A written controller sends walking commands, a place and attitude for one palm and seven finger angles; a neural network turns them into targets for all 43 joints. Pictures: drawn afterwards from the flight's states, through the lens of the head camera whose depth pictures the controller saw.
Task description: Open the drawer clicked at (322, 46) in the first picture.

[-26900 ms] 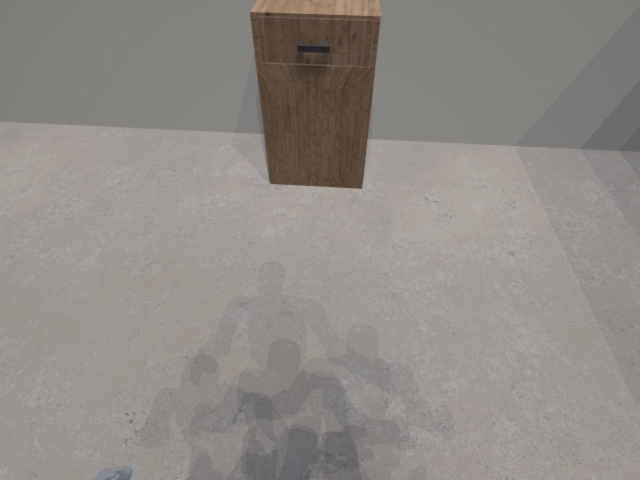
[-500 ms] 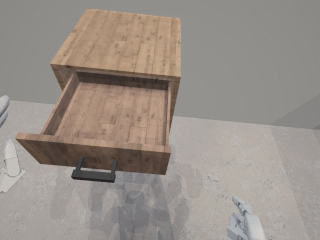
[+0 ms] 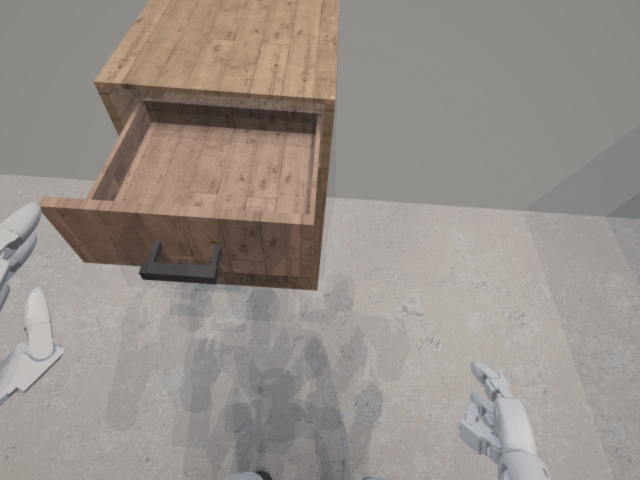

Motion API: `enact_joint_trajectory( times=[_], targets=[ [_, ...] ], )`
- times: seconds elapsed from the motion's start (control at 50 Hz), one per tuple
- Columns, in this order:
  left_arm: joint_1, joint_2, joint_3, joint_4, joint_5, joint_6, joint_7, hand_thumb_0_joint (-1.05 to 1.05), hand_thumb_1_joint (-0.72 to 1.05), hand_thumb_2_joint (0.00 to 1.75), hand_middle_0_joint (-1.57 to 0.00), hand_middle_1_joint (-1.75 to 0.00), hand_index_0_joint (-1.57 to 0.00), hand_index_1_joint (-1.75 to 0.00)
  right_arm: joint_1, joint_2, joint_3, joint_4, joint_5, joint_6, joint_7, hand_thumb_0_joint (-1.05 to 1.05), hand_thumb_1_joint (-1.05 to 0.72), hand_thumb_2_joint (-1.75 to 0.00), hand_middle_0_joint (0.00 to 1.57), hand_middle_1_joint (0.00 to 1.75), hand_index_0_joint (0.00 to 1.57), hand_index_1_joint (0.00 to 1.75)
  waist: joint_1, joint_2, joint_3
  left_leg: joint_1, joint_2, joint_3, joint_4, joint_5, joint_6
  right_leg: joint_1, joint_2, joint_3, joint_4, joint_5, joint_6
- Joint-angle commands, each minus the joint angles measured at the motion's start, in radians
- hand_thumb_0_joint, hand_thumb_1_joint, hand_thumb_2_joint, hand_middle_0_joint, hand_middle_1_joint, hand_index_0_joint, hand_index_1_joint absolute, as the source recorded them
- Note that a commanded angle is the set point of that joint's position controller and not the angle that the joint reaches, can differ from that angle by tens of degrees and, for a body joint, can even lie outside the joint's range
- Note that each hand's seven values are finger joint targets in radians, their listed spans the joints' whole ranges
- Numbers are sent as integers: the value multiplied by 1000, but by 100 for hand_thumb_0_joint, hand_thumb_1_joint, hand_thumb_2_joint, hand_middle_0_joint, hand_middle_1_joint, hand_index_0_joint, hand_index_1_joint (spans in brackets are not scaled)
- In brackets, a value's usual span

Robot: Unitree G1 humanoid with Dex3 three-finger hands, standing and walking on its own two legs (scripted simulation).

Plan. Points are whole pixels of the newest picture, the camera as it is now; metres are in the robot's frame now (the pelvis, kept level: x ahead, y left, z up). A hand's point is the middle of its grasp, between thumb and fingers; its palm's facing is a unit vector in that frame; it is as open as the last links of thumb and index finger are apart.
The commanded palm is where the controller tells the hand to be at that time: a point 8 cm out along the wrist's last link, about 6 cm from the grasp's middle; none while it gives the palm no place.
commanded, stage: stop stepping back and stand still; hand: left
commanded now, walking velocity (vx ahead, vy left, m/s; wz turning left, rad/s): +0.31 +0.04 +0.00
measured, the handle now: (183, 261) +0.43 +0.25 -0.08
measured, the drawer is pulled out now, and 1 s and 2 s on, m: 0.30 0.30 0.30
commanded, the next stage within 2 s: let the arm hang, fingers relaxed in 0.72 s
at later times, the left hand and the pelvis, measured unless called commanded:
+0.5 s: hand out of the picture +0.07 +0.21 +0.17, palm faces +0.41 -0.76 -0.51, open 7.4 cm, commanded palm +0.02 +0.25 +0.18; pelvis -0.09 -0.03 +0.00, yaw +3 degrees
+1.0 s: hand out of the picture +0.05 +0.22 -0.08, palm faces +0.22 -0.91 -0.36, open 7.4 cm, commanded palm none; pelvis -0.10 -0.03 -0.01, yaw +6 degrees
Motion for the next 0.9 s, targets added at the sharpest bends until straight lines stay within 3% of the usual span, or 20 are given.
enact_joint_trajectory(
  times=[0.0, 0.02, 0.04, 0.06, 0.08, 0.14, 0.2, 0.24, 0.3, 0.34, 0.4, 0.48, 0.52, 0.58, 0.64, 0.7, 0.78, 0.8, 0.82, 0.88],
  targets=[
    [61, 99, 114, -200, -11, -55, 25, 0, 90, 90, -20, -30, -20, -30, -16, -154, -35, -151, 15, -52, 6, 0, -90, -90, 20, 30, 20, 30, 0, 228, -203, 24, 213, -112, -52, 89, 95, 209, -48, -5, -211, 81, 8],
    [34, 104, 111, -185, -10, -53, 26, 0, 90, 90, -20, -30, -20, -30, -21, -151, -27, -164, 22, -48, 6, 0, -90, -90, 20, 30, 20, 30, -2, 166, -156, -50, 147, -74, -14, -175, 61, 251, -68, -3, -330, 162, 7],
    [2, 133, 120, -161, -9, -53, 32, 0, 90, 90, -20, -30, -20, -30, -23, -136, -23, -172, 24, -39, 1, 0, -90, -90, 20, 30, 20, 30, -20, -5, -109, -49, 50, -11, 132, -311, 14, 147, -161, 112, -462, 68, -38],
    [-44, 136, 115, -143, -14, -43, 35, 0, 90, 90, -20, -30, -20, -30, -4, -140, -33, -165, 30, -32, -10, 0, -90, -90, 20, 30, 20, 30, -23, -150, -111, 30, -37, -1, 410, -323, -18, -88, -307, 340, -590, -256, -128],
    [-74, 137, 111, -123, -18, -27, 40, 0, 90, 90, -20, -30, -20, -30, 0, -141, -42, -145, 27, -22, -14, 0, -90, -90, 20, 30, 20, 30, -16, -177, -102, 39, -35, -44, 617, -283, -14, -175, -372, 425, -638, -310, -167],
    [-76, 90, 69, -34, -3, -20, 36, 0, 90, 90, -20, -30, -20, -30, -17, -120, -10, -126, 1, -9, -27, 0, -90, -90, 20, 30, 20, 30, -49, -83, -100, 27, -4, -34, 546, -229, 1, -120, -287, 194, -562, -197, -116],
    [-76, 104, 66, -68, 27, -31, 39, 0, 90, 90, -20, -30, -20, -30, -22, -127, -4, -127, -2, -31, -32, 0, -90, -90, 20, 30, 20, 30, -18, -107, -101, 98, -7, 10, 164, -306, 48, -36, -261, 165, -561, -199, -89],
    [-43, 92, 58, -114, 36, -41, 45, 0, 90, 90, -20, -30, -20, -30, 21, -130, -2, -121, -12, -65, -30, 0, -90, -90, 20, 30, 20, 30, -21, 2, -124, 142, -14, 40, -133, -273, 72, 74, -205, 160, -487, -183, -71],
    [-52, 130, 78, -211, 34, -81, 39, 0, 90, 90, -20, -30, -20, -30, 17, -180, -35, -157, -9, -92, -17, 0, -90, -90, 20, 30, 20, 30, 1, 309, -162, 144, 177, -156, -228, -114, 125, 153, -32, -4, -111, 72, -12],
    [-20, 127, 99, -151, 38, -68, 40, 0, 90, 90, -20, -30, -20, -30, 19, -133, -20, -138, 2, -84, -11, 0, -90, -90, 20, 30, 20, 30, -12, 331, -111, -31, 204, -201, -269, -357, 143, 175, -27, -40, -26, 4, -5],
    [-61, 118, 96, -88, 27, -77, 34, 0, 90, 90, -20, -30, -20, -30, 13, -160, -29, -122, 11, -85, -17, 0, -90, -90, 20, 30, 20, 30, -17, 121, -30, -103, 136, -126, -128, -253, 115, 263, -36, -2, -233, 87, -9],
    [-105, 108, 89, 12, 22, -95, 26, 0, 90, 90, -20, -30, -20, -30, 56, -149, -45, -102, 14, -65, -15, 0, -90, -90, 20, 30, 20, 30, -26, -132, -21, -22, -26, 14, 267, -349, 52, 45, -284, 436, -623, -401, -123],
    [-142, 87, 62, 6, 26, -92, 25, 0, 90, 90, -20, -30, -20, -30, 60, -137, -33, -88, 6, -55, -7, 0, -90, -90, 20, 30, 20, 30, -40, -159, -64, 46, -4, 6, 238, -309, 62, 26, -295, 347, -589, -291, -136],
    [-86, 89, 63, -47, 32, -86, 37, 0, 90, 90, -20, -30, -20, -30, 38, -133, -11, -102, -4, -67, -21, 0, -90, -90, 20, 30, 20, 30, -31, 26, -78, 182, 9, 6, -92, -265, 76, 4, -176, 176, -468, -214, -76],
    [-104, 94, 66, -132, 45, -91, 50, 0, 90, 90, -20, -30, -20, -30, 9, -143, -12, -127, -8, -71, -18, 0, -90, -90, 20, 30, 20, 30, -15, 255, -61, -31, 207, -260, -298, -451, 135, 162, -26, 24, -132, 23, -11],
    [-89, 101, 82, -102, 38, -73, 45, 0, 90, 90, -20, -30, -20, -30, 8, -133, -12, -133, 4, -68, -14, 0, -90, -90, 20, 30, 20, 30, -11, 171, -59, -122, 158, -154, -201, -326, 108, 289, -37, 26, -198, 137, 2],
    [-95, 100, 83, -53, 28, -85, 36, 0, 90, 90, -20, -30, -20, -30, 23, -128, -14, -118, 5, -75, -6, 0, -90, -90, 20, 30, 20, 30, -15, 37, -26, -11, 36, -59, -26, -303, 58, 144, -127, 227, -480, -55, -36],
    [-231, -5, -262, 740, 127, 111, -100, 0, 90, 90, -20, -30, -20, -30, 56, -249, -68, 134, -10, -45, 81, 0, -90, -90, 20, 30, 20, 30, -63, -9, -26, 11, 29, -44, 232, -151, 29, -9, -237, 200, -322, 238, -106],
    [-219, -50, -245, 771, 103, 170, -122, 0, 90, 90, -20, -30, -20, -30, 182, -155, -48, 134, -1, 25, 78, 0, -90, -90, 20, 30, 20, 30, -59, -62, -137, 114, 26, -58, 226, -134, 16, -2, -245, 191, -324, 265, -142],
    [-328, -105, -286, 908, 94, 199, -109, 0, 90, 90, -20, -30, -20, -30, 224, -125, -23, 133, -25, 85, 80, 0, -90, -90, 20, 30, 20, 30, -46, -192, -79, 115, 18, -66, 121, -116, 43, -46, -187, 120, -301, 48, -123]
  ],
)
